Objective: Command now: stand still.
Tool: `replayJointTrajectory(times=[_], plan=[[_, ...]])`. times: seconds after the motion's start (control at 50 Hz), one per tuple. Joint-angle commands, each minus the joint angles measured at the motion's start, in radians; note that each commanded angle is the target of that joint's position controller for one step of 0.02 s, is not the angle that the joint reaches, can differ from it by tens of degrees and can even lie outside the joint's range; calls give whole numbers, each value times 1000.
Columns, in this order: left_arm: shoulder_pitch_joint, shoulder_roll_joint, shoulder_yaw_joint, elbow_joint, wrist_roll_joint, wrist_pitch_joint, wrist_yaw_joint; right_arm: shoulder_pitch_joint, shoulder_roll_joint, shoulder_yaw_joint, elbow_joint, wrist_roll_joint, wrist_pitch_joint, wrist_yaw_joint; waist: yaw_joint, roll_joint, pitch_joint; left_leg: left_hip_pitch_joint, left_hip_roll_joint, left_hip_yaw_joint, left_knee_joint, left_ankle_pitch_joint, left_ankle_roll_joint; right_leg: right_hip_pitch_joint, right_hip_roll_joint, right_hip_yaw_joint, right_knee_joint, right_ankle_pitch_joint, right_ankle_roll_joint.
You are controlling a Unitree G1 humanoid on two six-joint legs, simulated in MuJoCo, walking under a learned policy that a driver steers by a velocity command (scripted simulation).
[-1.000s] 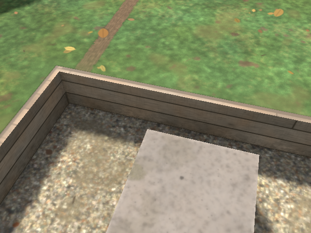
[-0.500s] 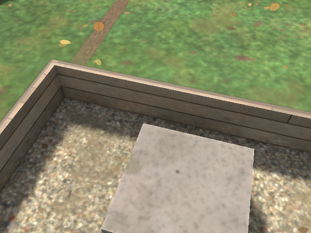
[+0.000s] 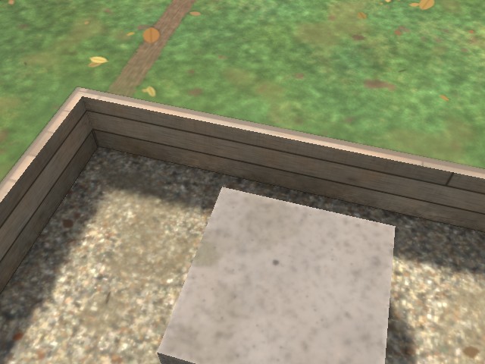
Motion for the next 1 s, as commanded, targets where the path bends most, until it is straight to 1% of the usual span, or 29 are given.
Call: replayJointTrajectory(times=[0.02,0.12,0.14,0.16,0.2,0.24,0.36,0.42,0.48,0.5,0.52,0.54,0.6,0.64,0.66,0.68,0.7,0.74,0.78,0.82,0.84,0.86,0.88,0.9,0.92,0.94,0.96,0.98,1.0], plan=[[129,78,13,3,-1,-4,1,161,-78,-11,19,1,0,-2,0,23,82,-85,209,-120,-38,172,33,13,-208,192,-49,72,-43],[129,80,13,5,-1,-4,1,164,-78,-11,22,1,0,-3,0,23,82,-81,209,-119,-38,177,33,12,-208,193,-48,74,-43],[-66,109,12,-55,46,33,29,-18,-54,-17,-61,-96,36,-42,-20,78,-32,27,142,-117,11,296,24,21,-142,165,-51,185,-27],[-74,119,15,-60,46,46,43,-22,-77,-27,-73,-96,51,-62,-26,56,-63,49,150,-117,17,334,20,27,-140,145,-47,221,-19],[-54,107,8,-44,27,63,60,20,-90,-35,-63,-62,71,-85,-28,33,-43,34,152,-112,27,347,17,37,-137,128,-35,247,-12],[-35,111,8,-25,17,72,72,53,-93,-43,-51,-51,83,-98,-29,23,25,-12,147,-111,15,310,21,17,-136,120,-36,222,-9],[-104,139,16,-27,26,97,71,-7,-89,-61,-64,-59,98,-100,-25,23,68,-83,144,-120,6,192,46,9,-134,128,-51,93,-14],[-145,147,20,-29,28,97,72,-51,-97,-67,-77,-71,103,-102,-29,35,54,-103,142,-127,1,141,56,16,-131,119,-42,54,-21],[-179,162,25,-36,27,96,72,-78,-105,-73,-82,-65,105,-102,-29,28,46,-119,141,-133,4,98,63,10,-130,122,-37,24,-22],[-175,140,18,-33,31,94,70,-66,-80,-66,-74,-66,103,-101,-29,26,18,-110,137,-136,-25,6,59,29,-129,126,-66,-30,-16],[-49,184,42,-11,-11,47,22,70,-180,-89,3,49,54,-34,1,-4,102,-212,160,-169,-85,-277,52,30,-154,172,-126,-133,-26],[-51,197,50,6,-31,38,10,58,-198,-99,16,54,44,-8,-7,8,159,-262,144,-164,-92,-343,52,13,-130,163,-106,-228,-35],[-67,181,62,-23,-19,30,2,-24,-208,-118,-17,17,24,31,-12,37,69,-267,102,-147,-47,-493,64,-3,-29,74,43,-378,-45],[-77,128,57,-22,-13,30,-13,-39,-229,-140,-30,-10,21,51,-43,104,36,-218,165,-229,-97,-557,93,-89,93,-106,312,-291,-32],[-75,127,63,-4,-17,32,-27,-37,-252,-155,-42,-8,23,71,-81,132,33,-229,240,-293,-124,-547,147,-130,81,-118,559,-348,-23],[-65,126,68,2,-5,36,-38,4,-264,-165,-34,2,18,92,-107,95,41,-178,312,-344,-122,-493,208,-260,2,-50,760,-495,-20],[-7,138,83,1,-7,32,-53,35,-257,-164,-18,23,-1,105,-62,118,106,-78,354,-372,-83,-520,227,-458,-137,69,736,-532,-19],[-33,109,79,-20,-19,17,-77,54,-192,-142,-19,9,-28,111,-53,71,109,-34,284,-315,-38,-410,188,-496,-103,-16,616,-475,2],[-60,90,72,-42,-21,20,-100,38,-236,-145,-44,-4,-46,120,-50,106,70,-128,253,-261,-9,-393,158,-352,-57,-97,580,-436,5],[125,47,62,4,-14,24,-110,-54,-253,-147,-94,-24,-67,116,30,74,59,-384,179,-149,99,-285,112,-11,8,-166,532,-329,10],[302,63,68,54,-2,26,-108,-151,-268,-144,-140,-41,-74,114,124,48,27,-529,145,-91,265,3,96,235,37,-162,521,-228,9],[447,90,79,82,8,25,-102,-246,-274,-142,-174,-54,-78,112,229,-43,-2,-590,90,-13,522,180,77,344,44,-159,366,-205,30],[545,119,88,104,22,22,-87,-311,-221,-118,-200,-16,-70,121,274,-181,9,-779,8,67,939,-175,52,436,-143,103,161,-296,50],[332,152,62,12,-49,1,-91,-145,-137,-95,-200,50,-56,113,47,-131,55,-882,-12,-2,1280,-524,62,214,-394,499,180,48,90],[368,224,69,-28,-84,-13,-110,144,-167,-125,-117,48,-32,128,-1,-307,-42,-849,26,-49,1379,-372,48,159,-532,874,-157,59,-20],[234,189,58,-52,-77,-20,-114,113,-235,-135,-115,14,-22,118,-64,-192,96,-964,118,-13,1478,-308,24,104,-493,754,-169,-128,-74],[221,170,59,-76,-74,-28,-118,-1,-180,-117,-117,-9,-19,101,-23,35,214,-950,160,-29,1472,-235,-4,-38,-427,572,-137,-109,-79],[217,110,43,-68,-83,-38,-116,-66,-115,-96,-117,-7,-16,95,-17,124,265,-947,183,-71,1406,-161,-23,-96,-368,409,-121,-3,-61],[211,57,26,-54,-67,-31,-103,-124,-91,-87,-147,0,-16,96,-29,102,275,-921,203,-33,1302,-134,-52,-137,-261,254,-109,-2,-74]])
Velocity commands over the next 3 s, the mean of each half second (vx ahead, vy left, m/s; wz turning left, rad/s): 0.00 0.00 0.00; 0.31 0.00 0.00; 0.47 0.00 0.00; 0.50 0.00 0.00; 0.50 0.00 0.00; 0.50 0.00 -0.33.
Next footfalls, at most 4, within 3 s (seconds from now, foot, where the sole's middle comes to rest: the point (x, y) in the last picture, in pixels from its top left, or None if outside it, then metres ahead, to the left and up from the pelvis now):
0.88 right None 0.04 -0.07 -0.79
1.38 left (251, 302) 0.66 0.00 -0.79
1.98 right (295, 246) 0.85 -0.14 -0.79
2.48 left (269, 225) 0.93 -0.06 -0.79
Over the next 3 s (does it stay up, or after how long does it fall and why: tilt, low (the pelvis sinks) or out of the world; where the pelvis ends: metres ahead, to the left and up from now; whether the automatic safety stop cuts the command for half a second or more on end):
stays up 1.26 -0.13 -0.06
